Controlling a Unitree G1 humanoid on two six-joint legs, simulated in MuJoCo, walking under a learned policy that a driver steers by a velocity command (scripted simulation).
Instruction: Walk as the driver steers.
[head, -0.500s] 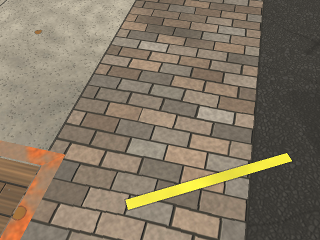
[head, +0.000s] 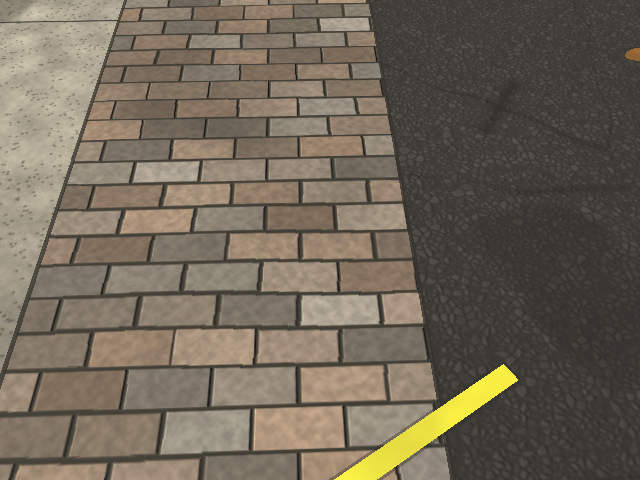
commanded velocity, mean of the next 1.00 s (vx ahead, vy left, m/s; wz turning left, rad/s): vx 0.50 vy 0.00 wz -0.56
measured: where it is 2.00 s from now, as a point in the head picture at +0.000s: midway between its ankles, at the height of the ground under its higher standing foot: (486, 246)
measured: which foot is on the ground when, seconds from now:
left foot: down 0.00-0.16, up 0.18-0.64, down 0.66-1.00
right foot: up 0.00-0.14, down 0.16-0.68, up 0.70-1.00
